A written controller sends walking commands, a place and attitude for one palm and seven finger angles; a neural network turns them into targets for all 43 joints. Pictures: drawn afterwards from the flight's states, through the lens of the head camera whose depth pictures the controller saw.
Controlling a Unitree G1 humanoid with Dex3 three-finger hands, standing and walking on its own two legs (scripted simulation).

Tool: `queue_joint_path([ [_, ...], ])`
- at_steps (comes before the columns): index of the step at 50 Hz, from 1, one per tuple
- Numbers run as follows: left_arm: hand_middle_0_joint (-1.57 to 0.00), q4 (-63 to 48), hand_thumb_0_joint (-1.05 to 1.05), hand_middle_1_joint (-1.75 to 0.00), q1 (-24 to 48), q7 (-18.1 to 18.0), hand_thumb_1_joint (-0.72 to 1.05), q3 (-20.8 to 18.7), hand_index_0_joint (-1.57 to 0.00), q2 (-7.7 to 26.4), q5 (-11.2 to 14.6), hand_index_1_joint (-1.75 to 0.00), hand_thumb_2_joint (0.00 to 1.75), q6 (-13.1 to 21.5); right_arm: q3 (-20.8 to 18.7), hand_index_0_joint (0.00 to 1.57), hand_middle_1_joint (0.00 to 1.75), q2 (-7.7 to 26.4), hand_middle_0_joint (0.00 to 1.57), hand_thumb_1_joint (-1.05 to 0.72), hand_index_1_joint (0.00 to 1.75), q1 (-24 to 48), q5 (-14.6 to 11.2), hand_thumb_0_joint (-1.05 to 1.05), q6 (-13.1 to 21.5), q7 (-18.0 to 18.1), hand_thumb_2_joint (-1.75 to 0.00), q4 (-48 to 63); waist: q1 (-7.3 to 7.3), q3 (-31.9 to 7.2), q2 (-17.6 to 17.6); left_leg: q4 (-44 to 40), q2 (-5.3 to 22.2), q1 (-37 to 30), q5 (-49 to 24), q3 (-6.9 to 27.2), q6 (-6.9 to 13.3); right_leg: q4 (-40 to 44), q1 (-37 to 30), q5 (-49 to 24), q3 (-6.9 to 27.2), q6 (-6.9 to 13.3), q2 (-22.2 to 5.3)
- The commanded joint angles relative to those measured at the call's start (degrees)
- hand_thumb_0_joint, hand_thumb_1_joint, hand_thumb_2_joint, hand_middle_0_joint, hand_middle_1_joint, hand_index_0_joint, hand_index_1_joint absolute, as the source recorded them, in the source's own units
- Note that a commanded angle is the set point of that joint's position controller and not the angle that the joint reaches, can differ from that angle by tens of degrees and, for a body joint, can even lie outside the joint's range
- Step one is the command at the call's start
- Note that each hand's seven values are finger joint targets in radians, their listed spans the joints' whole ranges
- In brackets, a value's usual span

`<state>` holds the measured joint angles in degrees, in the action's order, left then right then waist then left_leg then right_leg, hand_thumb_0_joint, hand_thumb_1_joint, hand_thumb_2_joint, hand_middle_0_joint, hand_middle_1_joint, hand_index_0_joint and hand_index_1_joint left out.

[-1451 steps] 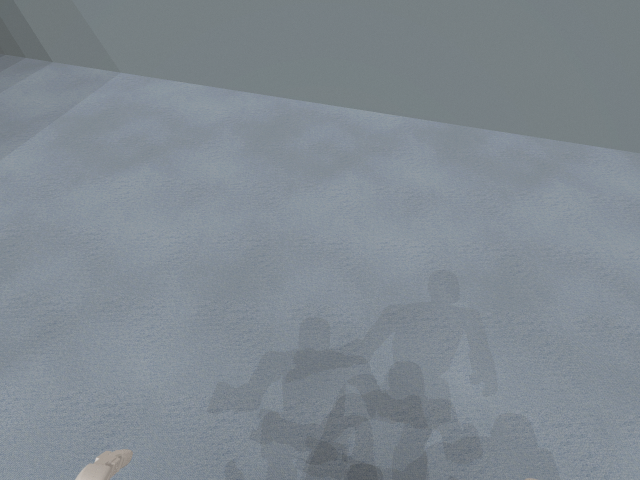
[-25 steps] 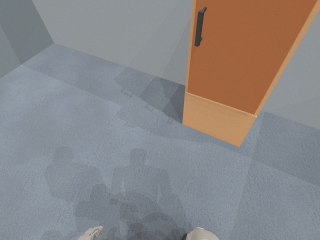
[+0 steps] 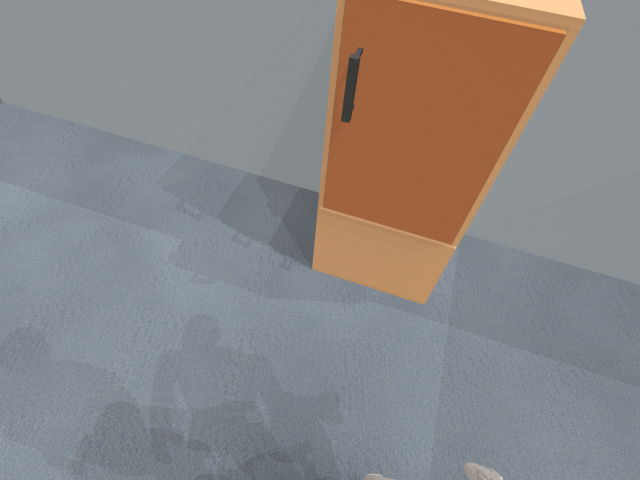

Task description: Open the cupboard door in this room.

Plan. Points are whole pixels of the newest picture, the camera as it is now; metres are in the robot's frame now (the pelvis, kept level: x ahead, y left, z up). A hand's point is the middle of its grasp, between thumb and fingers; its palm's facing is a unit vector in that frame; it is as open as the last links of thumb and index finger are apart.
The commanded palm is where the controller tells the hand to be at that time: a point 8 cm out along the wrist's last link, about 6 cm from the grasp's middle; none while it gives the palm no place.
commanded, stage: turn to face it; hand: left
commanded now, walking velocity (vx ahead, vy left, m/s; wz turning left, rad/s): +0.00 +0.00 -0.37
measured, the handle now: (352, 85) +0.86 +0.03 +0.04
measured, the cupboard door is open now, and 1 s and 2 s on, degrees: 0 0 0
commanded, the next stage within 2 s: take the last steps up to it in 0.20 s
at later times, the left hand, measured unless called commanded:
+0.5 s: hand (243, 471) +0.15 +0.12 -0.15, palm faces -0.20 -0.95 -0.23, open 7.3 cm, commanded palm none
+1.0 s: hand out of the picture +0.09 +0.17 -0.18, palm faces -0.09 -0.99 -0.14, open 7.3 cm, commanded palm none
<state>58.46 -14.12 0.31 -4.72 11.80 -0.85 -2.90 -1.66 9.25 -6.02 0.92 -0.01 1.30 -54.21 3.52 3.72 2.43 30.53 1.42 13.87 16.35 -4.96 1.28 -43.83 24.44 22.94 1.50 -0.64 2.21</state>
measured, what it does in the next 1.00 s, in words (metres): walks ahead: right foot, then left foot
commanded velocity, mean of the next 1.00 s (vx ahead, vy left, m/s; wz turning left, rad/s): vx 0.21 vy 0.02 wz -0.09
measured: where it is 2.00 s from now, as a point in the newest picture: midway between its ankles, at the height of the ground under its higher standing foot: (313, 463)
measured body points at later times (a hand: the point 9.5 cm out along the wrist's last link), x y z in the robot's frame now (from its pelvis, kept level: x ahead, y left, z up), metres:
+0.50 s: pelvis +0.02 -0.04 +0.00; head +0.04 -0.07 +0.45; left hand +0.16 +0.17 -0.13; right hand -0.07 -0.27 -0.17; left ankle +0.01 +0.09 -0.70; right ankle -0.03 -0.13 -0.74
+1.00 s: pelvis +0.16 +0.00 -0.01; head +0.20 +0.01 +0.44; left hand +0.09 +0.22 -0.17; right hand +0.22 -0.25 -0.15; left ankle +0.22 +0.07 -0.74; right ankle +0.00 -0.11 -0.67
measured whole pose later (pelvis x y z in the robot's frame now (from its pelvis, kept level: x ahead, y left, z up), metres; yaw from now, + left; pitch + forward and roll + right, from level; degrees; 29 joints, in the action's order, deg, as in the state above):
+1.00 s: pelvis +0.16 +0.00 -0.01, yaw -11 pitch -1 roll -1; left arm 67.8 -24.2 -0.3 -1.6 8.2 -0.8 1.1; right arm -2.6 10.4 -7.0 1.3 3.7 -0.6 -57.4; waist 2.9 5.3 1.3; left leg 36.5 2.2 19.7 15.8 -8.8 3.7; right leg -56.3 11.8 29.7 -2.2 0.3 -4.1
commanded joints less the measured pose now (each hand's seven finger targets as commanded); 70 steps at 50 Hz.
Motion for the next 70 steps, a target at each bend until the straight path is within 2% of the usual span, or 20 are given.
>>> queue_joint_path([
  [1,-0.2,-4.1,0.0,-0.3,-1.6,0.2,0.9,-2.3,-0.2,6.3,-0.8,-0.3,0.9,0.2,-2.2,0.2,0.3,10.2,0.2,-0.9,0.3,-0.5,0.6,0.0,0.4,1.3,-0.9,4.4,-1.02,0.5,-10.9,-16.9,17.3,0.2,-9.2,11.7,4.3,-23.0,7.4,1.4,1.2,-1.9,-2.9],
  [9,-0.2,-5.9,0.0,-0.3,3.2,0.1,0.9,-0.5,-0.2,3.6,-0.3,-0.3,0.9,0.5,-2.9,0.2,0.3,9.0,0.2,-0.9,0.3,-11.7,0.5,0.0,1.6,1.2,-0.9,0.0,-4.47,-4.7,-10.3,-10.7,16.5,-13.4,-35.6,5.7,6.9,-17.9,9.3,0.0,-1.5,-3.8,-4.9],
  [15,-0.2,-7.0,0.0,-0.3,7.9,0.1,0.9,1.1,-0.2,2.5,-0.1,-0.3,0.9,1.1,-3.9,0.2,0.3,11.1,0.2,-0.9,0.3,-14.9,0.8,0.0,0.5,0.6,-0.9,-2.7,-6.83,-5.9,-14.0,-6.8,17.3,-14.1,-39.7,3.8,6.7,2.6,-0.7,4.2,-6.1,-1.9,-3.9],
  [18,-0.2,-4.4,0.0,-0.3,1.3,0.2,0.9,1.0,-0.2,3.3,0.0,-0.3,0.9,2.0,-3.7,0.2,0.3,11.3,0.2,-0.9,0.3,-12.7,0.5,0.0,0.5,0.2,-0.9,-3.1,-2.97,-7.9,-12.6,-3.5,16.0,-7.0,-22.2,1.7,3.4,18.1,-14.1,-8.1,-7.8,-0.5,-3.5],
  [19,-0.2,-2.8,0.0,-0.3,-2.1,0.0,0.9,0.8,-0.2,5.8,-0.3,-0.3,0.9,2.7,-3.4,0.2,0.3,9.7,0.2,-0.9,0.3,-12.3,0.0,0.0,0.6,-0.2,-0.9,-2.9,-1.48,-9.6,-6.4,1.6,13.4,-0.5,-11.5,-0.7,0.4,24.1,-23.3,-12.4,-4.3,0.6,-6.6],
  [20,-0.2,-1.4,0.0,-0.3,-5.2,-0.7,0.9,-0.2,-0.2,11.4,-0.8,-0.3,0.9,3.4,-2.1,0.2,0.3,4.9,0.2,-0.9,0.3,-11.4,-0.5,0.0,0.7,-0.5,-0.9,-1.5,0.1,-9.6,9.6,12.1,7.1,14.8,11.1,-6.6,-3.2,27.9,-32.9,-13.9,11.1,4.9,-20.1],
  [21,-0.2,-0.9,0.0,-0.3,-7.2,-1.1,0.9,-0.4,-0.2,13.7,0.0,-0.3,0.9,3.1,-1.6,0.2,0.3,5.6,0.2,-0.9,0.3,-5.6,0.0,0.0,-0.1,-0.5,-0.9,0.9,2.39,-5.2,13.1,20.5,4.2,20.8,21.7,-2.2,-4.1,29.9,-27.6,-14.7,19.3,10.5,-25.8],
  [22,-0.2,-1.0,0.0,-0.3,-6.0,-1.3,0.9,0.0,-0.2,12.7,0.0,-0.3,0.9,3.2,-2.0,0.2,0.3,6.4,0.2,-0.9,0.3,-5.5,0.2,0.0,-0.3,-0.8,-0.9,0.8,1.49,-2.4,7.4,25.3,4.8,22.0,18.6,1.3,-3.6,30.7,-24.2,-8.4,16.6,12.8,-25.5],
  [23,-0.2,-0.7,0.0,-0.3,-4.5,-1.6,0.9,-0.3,-0.2,11.0,0.1,-0.3,0.9,3.9,-2.0,0.2,0.3,6.2,0.2,-0.9,0.3,-5.7,0.6,0.0,-0.6,-1.0,-0.9,-0.4,0.77,-0.4,13.0,27.2,5.6,23.0,14.7,3.1,-3.4,32.1,-21.9,-7.2,17.1,11.5,-22.8],
  [24,-0.2,-0.1,0.0,-0.3,-3.6,-1.8,0.9,0.3,-0.2,8.7,0.1,-0.3,0.9,4.2,-2.2,0.2,0.3,6.7,0.2,-0.9,0.3,-6.8,0.8,0.0,-0.3,-1.2,-0.9,-1.9,-0.35,0.9,11.2,29.3,5.7,23.5,11.0,2.7,-3.6,32.1,-22.8,-7.0,15.1,10.7,-21.4],
  [29,-0.2,0.4,0.0,-0.3,-4.4,-1.3,0.9,1.4,-0.2,4.5,0.1,-0.3,0.9,6.6,-2.4,0.2,0.3,4.4,0.2,-0.9,0.3,-10.5,0.8,0.0,0.1,-2.1,-0.9,-4.9,-3.02,1.6,4.3,27.0,5.4,19.8,0.0,1.5,-5.1,31.0,-20.6,-23.8,3.3,7.9,-16.5],
  [41,-0.2,5.0,0.0,-0.3,-10.8,-1.8,0.9,1.4,-0.2,6.6,-0.7,-0.3,0.9,7.3,-1.6,0.2,0.3,3.8,0.2,-0.9,0.3,2.2,0.1,0.0,1.5,-3.3,-0.9,0.1,-0.66,3.8,5.8,9.3,4.2,17.5,0.3,0.1,-2.8,29.5,-24.4,-28.4,3.6,9.3,-19.5],
  [44,-0.2,5.7,0.0,-0.3,-9.5,-1.7,0.9,1.2,-0.2,6.7,-0.5,-0.3,0.9,7.0,-1.8,0.2,0.3,5.1,0.2,-0.9,0.3,-6.3,0.3,0.0,2.5,-2.5,-0.9,-2.5,-5.3,-0.5,3.3,0.2,-0.1,0.7,-3.6,-3.4,-1.1,18.0,-19.9,-37.6,-1.2,6.7,-16.1],
  [45,-0.2,5.3,0.0,-0.3,-9.0,-1.6,0.9,1.5,-0.2,5.9,-0.2,-0.3,0.9,7.0,-2.4,0.2,0.3,7.7,0.2,-0.9,0.3,-14.6,0.6,0.0,3.0,-1.9,-0.9,-5.1,-8.73,-5.3,-1.7,-3.3,0.8,-12.6,-7.6,-1.8,-0.2,6.9,-14.3,-36.1,-3.6,5.0,-13.4],
  [47,-0.2,2.8,0.0,-0.3,-9.7,-0.9,0.9,2.7,-0.2,0.9,0.5,-0.3,0.9,7.0,-4.4,0.2,0.3,16.9,0.2,-0.9,0.3,-26.8,0.6,0.0,3.1,-0.7,-0.9,-7.8,-11.47,-14.5,-21.4,-10.5,23.6,-28.7,-18.6,27.6,9.6,-22.3,6.8,10.6,-6.2,1.4,-2.2],
  [51,-0.2,3.2,0.0,-0.3,-4.3,-0.2,0.9,1.9,-0.2,0.3,-0.5,-0.3,0.9,5.8,-2.1,0.2,0.3,8.1,0.2,-0.9,0.3,-13.6,0.3,0.0,3.6,-0.3,-0.9,-5.0,-5.83,1.0,-4.9,-17.9,18.2,-5.5,-8.7,15.8,8.2,-27.6,7.9,-1.2,-1.5,1.9,-9.5],
  [56,-0.2,3.6,0.0,-0.3,-8.3,-0.3,0.9,1.6,-0.2,-1.8,-0.8,-0.3,0.9,3.8,-1.6,0.2,0.3,4.6,0.2,-0.9,0.3,-13.8,-0.2,0.0,4.9,0.0,-0.9,-5.8,-2.37,-0.1,-6.9,-20.1,13.5,-3.8,-19.1,5.7,6.5,-23.8,6.8,-9.7,-2.6,-0.1,-9.0],
  [65,-0.2,-2.4,0.0,-0.3,5.0,-0.2,0.9,2.0,-0.2,-1.2,-0.3,-0.3,0.9,3.5,-1.7,0.2,0.3,5.1,0.2,-0.9,0.3,-20.2,0.3,0.0,4.7,0.4,-0.9,-8.7,-4.45,2.9,-6.4,-17.1,15.0,-10.9,-32.9,4.1,8.4,-5.0,9.8,-11.2,-4.6,-0.3,-8.9],
  [68,-0.2,-2.7,0.0,-0.3,6.2,-0.8,0.9,2.7,-0.2,-2.2,-0.1,-0.3,0.9,3.8,-1.3,0.2,0.3,4.4,0.2,-0.9,0.3,-20.3,0.5,0.0,3.9,0.9,-0.9,-9.8,-4.71,2.3,-7.7,-11.6,14.2,-10.6,-45.1,2.5,7.0,4.9,2.1,-10.0,-6.2,0.7,-6.8],
  [70,-0.2,-1.1,0.0,-0.3,0.9,-1.4,0.9,2.7,-0.2,-1.2,-0.2,-0.3,0.9,4.3,-1.2,0.2,0.3,4.9,0.2,-0.9,0.3,-19.6,0.1,0.0,3.4,1.2,-0.9,-10.2,-2.08,-0.5,-6.5,-5.2,12.3,-9.9,-48.4,1.9,4.1,13.2,-7.7,-16.2,-6.9,0.8,-5.1],
])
